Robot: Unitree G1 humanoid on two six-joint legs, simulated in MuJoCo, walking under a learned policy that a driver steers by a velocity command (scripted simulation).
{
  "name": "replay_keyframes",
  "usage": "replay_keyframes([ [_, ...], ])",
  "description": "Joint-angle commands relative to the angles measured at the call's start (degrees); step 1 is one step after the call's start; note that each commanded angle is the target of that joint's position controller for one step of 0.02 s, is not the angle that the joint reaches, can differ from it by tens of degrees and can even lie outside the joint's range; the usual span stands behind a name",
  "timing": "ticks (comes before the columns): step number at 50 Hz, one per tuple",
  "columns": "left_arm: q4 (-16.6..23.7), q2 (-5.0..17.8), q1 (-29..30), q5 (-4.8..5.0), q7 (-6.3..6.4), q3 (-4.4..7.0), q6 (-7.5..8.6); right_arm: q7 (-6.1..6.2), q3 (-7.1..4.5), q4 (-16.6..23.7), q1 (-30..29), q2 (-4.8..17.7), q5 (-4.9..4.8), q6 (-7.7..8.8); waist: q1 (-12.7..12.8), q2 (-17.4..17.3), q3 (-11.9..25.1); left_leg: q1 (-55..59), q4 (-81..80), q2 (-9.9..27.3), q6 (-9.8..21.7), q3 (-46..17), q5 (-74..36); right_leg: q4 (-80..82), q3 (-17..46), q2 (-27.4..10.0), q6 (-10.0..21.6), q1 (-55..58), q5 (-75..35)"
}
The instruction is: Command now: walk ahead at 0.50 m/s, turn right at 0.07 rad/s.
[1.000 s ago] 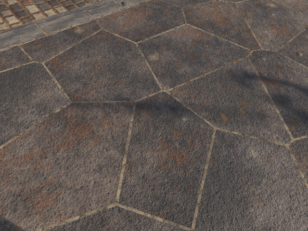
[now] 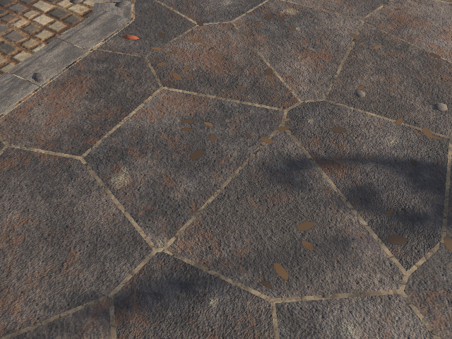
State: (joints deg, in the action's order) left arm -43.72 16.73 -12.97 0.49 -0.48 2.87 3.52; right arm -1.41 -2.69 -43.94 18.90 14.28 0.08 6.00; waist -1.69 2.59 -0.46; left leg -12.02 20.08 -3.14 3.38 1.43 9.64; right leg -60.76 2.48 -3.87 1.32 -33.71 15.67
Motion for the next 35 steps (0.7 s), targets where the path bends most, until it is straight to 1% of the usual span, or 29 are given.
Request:
replay_keyframes([
  [1, 4.0, 1.9, 1.5, -0.50, 0.10, 0.28, 0.48, 0.42, -2.22, 3.2, -1.9, 9.0, -0.35, 0.87, 1.2, -6.4, 0.3, 3.6, -11.5, 15.0, 10.4, -12.2, -13.8, 8.2, 0.7, -2.7, -1.4, -5.4, -7.3],
  [2, 4.4, 1.5, 3.3, -0.52, -0.03, 0.11, 0.64, 0.59, -2.28, 2.8, -1.4, 9.3, -0.47, 0.62, 0.7, -6.3, 0.1, 3.7, -11.7, 14.4, 9.8, -10.5, -14.2, 12.2, 0.3, -2.5, -1.5, -4.9, -10.8],
  [4, 5.0, 0.6, 6.8, -0.65, -0.32, -0.22, 1.07, 1.01, -2.19, 2.0, -0.9, 9.5, -0.50, -0.02, -0.3, -6.5, -1.0, 2.4, -10.4, 12.4, 8.1, -6.2, -22.7, 20.6, -1.3, -0.8, -1.7, -1.0, -16.6],
  [5, 5.4, 0.4, 8.4, -0.68, -0.51, -0.29, 1.32, 1.19, -2.21, 1.2, 0.4, 9.8, -0.58, -0.30, -1.1, -6.7, -0.6, 2.5, -9.3, 11.9, 7.5, -4.9, -25.5, 23.5, -2.2, 0.4, -1.8, 1.2, -19.4],
  [6, 5.8, 0.6, 9.6, -0.61, -0.74, -0.23, 1.54, 1.32, -2.22, 0.4, 2.0, 10.1, -0.67, -0.61, -1.7, -7.0, -0.1, 3.3, -8.2, 12.1, 7.1, -4.6, -26.9, 25.3, -2.6, 1.4, -1.7, 2.9, -21.7],
  [8, 6.5, 1.1, 11.4, -0.46, -1.25, 0.03, 1.76, 1.52, -2.09, -0.7, 3.0, 10.1, -0.85, -1.27, -1.9, -7.8, 0.4, 6.1, -5.5, 13.0, 6.3, -5.1, -27.7, 28.4, -2.0, 2.4, -0.8, 4.1, -22.1],
  [9, 6.8, 1.7, 11.7, -0.55, -1.50, 0.24, 1.86, 1.65, -2.12, -0.9, 2.7, 10.2, -0.95, -1.56, -1.5, -8.1, 0.7, 7.5, -3.8, 13.6, 5.8, -5.8, -27.8, 29.8, -1.6, 2.7, 0.0, 4.6, -20.6],
  [10, 6.9, 2.6, 11.2, -0.85, -1.59, 0.62, 2.00, 1.78, -2.20, -1.2, 2.5, 10.4, -1.13, -1.83, -0.7, -8.4, 1.2, 8.3, -1.5, 14.0, 5.0, -7.3, -27.6, 31.4, -1.0, 3.0, 0.8, 6.4, -19.1],
  [11, 6.3, 3.5, 8.7, -1.25, -1.51, 1.09, 2.20, 1.96, -2.24, -1.2, 1.4, 10.6, -1.32, -2.12, 1.2, -8.4, 2.3, 8.8, 1.6, 13.5, 4.1, -8.0, -28.3, 33.9, -1.0, 3.6, 1.6, 9.9, -19.6],
  [12, 4.7, 4.9, 4.0, -1.89, -1.17, 1.76, 2.46, 2.09, -2.07, -1.0, 0.6, 10.2, -1.36, -2.28, 3.5, -7.7, 4.5, 7.9, 6.8, 11.3, 2.7, -7.8, -29.9, 37.1, -2.0, 4.2, 2.8, 17.1, -24.5],
  [13, 4.0, 8.8, -0.9, -2.68, -0.55, 2.66, 2.73, 2.13, -1.34, 0.0, 1.2, 8.4, -0.40, -2.01, 4.8, -3.7, 10.2, 2.4, 16.1, 7.7, 0.1, -6.1, -21.0, 34.4, 2.4, -2.2, 5.2, 29.4, -45.9],
  [14, 4.2, 11.4, -5.0, -4.04, 0.24, 3.01, 1.96, 1.99, 0.32, 0.0, 8.0, 3.5, 0.37, -1.56, 4.1, 7.7, 18.9, -15.2, 35.3, 1.7, -4.0, -3.9, 9.2, 29.4, 16.2, -17.7, 14.4, 50.1, -66.2],
  [15, 4.2, 9.0, -6.7, -2.37, 0.30, 2.51, 0.67, 1.84, 0.27, -0.7, 11.2, 5.2, -0.66, -1.77, 4.9, 12.5, 27.0, -19.7, 46.6, 0.4, -5.6, -7.8, 33.5, 30.2, 23.7, -22.9, 19.1, 52.9, -65.0],
  [16, 4.7, 7.8, -4.5, -1.31, 0.29, 2.26, -0.37, 1.89, -1.45, -0.6, 8.1, 10.6, -1.74, -2.59, 5.5, 6.8, 23.0, -22.8, 51.8, 2.4, -6.2, -9.0, 31.7, 32.8, 20.1, -20.1, 17.3, 47.0, -52.9],
  [17, 5.0, 6.5, -0.7, -0.81, 0.60, 1.88, -0.93, 2.33, -1.71, 0.5, 3.9, 10.3, -1.95, -3.62, 4.3, 4.0, 17.1, -25.9, 52.2, 4.3, -6.7, -7.0, 27.9, 35.5, 16.4, -17.6, 15.1, 40.8, -40.7],
  [18, 4.9, 4.7, 2.9, -0.64, 0.74, 1.29, -1.20, 2.91, -1.83, 0.6, 2.4, 9.4, -1.51, -5.07, 2.9, 2.5, 11.7, -25.4, 50.1, 6.0, -7.4, -6.0, 24.6, 38.9, 13.0, -15.4, 13.8, 32.5, -30.6],
  [19, 4.9, 4.0, 6.2, -1.09, 0.83, 1.06, -1.41, 3.55, -2.11, 0.6, 2.6, 8.9, -1.19, -6.74, 1.0, 4.0, 8.5, -21.6, 48.2, 7.2, -8.0, -5.7, 21.5, 42.4, 9.8, -13.6, 12.6, 24.3, -21.9],
  [20, 4.7, 4.8, 8.4, -1.81, 0.80, 1.38, -1.50, 3.98, -2.02, 0.7, 3.7, 7.7, -1.03, -8.00, -0.3, 6.0, 6.4, -17.4, 47.6, 6.8, -8.4, -4.0, 18.6, 45.3, 6.8, -12.2, 12.4, 17.4, -17.0],
  [21, 4.6, 5.0, 9.8, -2.18, 0.90, 1.56, -1.39, 4.25, -2.07, 0.9, 4.4, 6.9, -0.85, -8.63, -1.0, 6.6, 5.5, -15.3, 46.6, 6.7, -8.4, -3.0, 16.7, 47.0, 4.5, -11.7, 12.7, 14.1, -14.7],
  [23, 3.9, 5.3, 10.6, -2.15, 1.41, 1.81, -1.04, 4.41, -2.29, 2.0, 3.3, 6.5, -0.58, -8.93, -1.1, 5.8, 5.2, -14.4, 42.7, 7.3, -7.8, -2.5, 13.5, 48.0, 1.6, -12.1, 13.0, 13.3, -14.3],
  [26, 2.8, 6.5, 10.6, -1.54, 2.40, 2.34, -1.41, 3.66, -1.97, 4.2, -1.0, 5.8, -0.37, -8.70, 0.1, 4.5, 6.4, -12.8, 34.5, 8.6, -6.5, -2.1, 9.3, 47.8, -0.8, -13.5, 13.1, 15.9, -14.0],
  [29, 1.8, 8.1, 10.0, -0.97, 2.64, 2.88, -2.48, 2.62, -2.23, 5.7, -3.0, 6.8, -0.51, -8.88, 0.8, 4.5, 6.5, -10.4, 28.9, 8.3, -5.3, -0.6, 9.1, 47.2, -1.8, -14.9, 12.5, 18.3, -11.7],
  [31, 1.1, 8.9, 9.7, -0.26, 2.42, 3.17, -3.11, 1.99, -2.55, 6.4, -3.3, 7.2, -0.49, -9.11, 0.7, 4.5, 6.0, -8.5, 23.9, 7.7, -3.9, 0.6, 9.6, 45.6, -2.3, -15.6, 11.2, 20.0, -10.2],
  [32, 0.9, 9.1, 10.2, 0.26, 2.35, 3.26, -3.45, 1.67, -2.72, 6.3, -2.3, 7.1, -0.42, -9.13, -0.3, 4.0, 5.8, -6.1, 19.2, 6.9, -2.9, 1.6, 7.6, 43.8, -3.3, -15.2, 9.8, 20.2, -9.1],
  [33, 0.4, 8.7, 10.0, 0.72, 2.33, 3.23, -3.80, 1.47, -3.04, 5.7, -0.8, 7.2, -0.25, -9.09, -1.1, 3.2, 5.8, -2.8, 14.2, 5.5, -1.5, 2.8, 4.9, 41.0, -4.8, -14.0, 7.8, 19.5, -6.9],
  [34, -0.6, 6.8, 8.0, 0.92, 2.24, 2.90, -4.18, 1.61, -3.72, 5.2, 0.8, 8.7, 0.17, -9.03, -1.2, 0.1, 4.6, 0.2, 8.6, 4.8, 0.5, 0.9, 1.6, 35.4, -7.1, -11.3, 4.3, 17.1, -2.9],
  [35, -0.8, 3.7, 5.9, -0.22, 1.88, 2.27, -4.52, 2.47, -5.09, 6.0, 1.6, 13.9, 0.37, -8.87, 0.4, -13.6, 2.6, 4.0, 0.1, 14.9, 4.8, -14.8, -10.7, 19.9, -13.4, -4.6, -1.5, 8.3, 6.1],
])
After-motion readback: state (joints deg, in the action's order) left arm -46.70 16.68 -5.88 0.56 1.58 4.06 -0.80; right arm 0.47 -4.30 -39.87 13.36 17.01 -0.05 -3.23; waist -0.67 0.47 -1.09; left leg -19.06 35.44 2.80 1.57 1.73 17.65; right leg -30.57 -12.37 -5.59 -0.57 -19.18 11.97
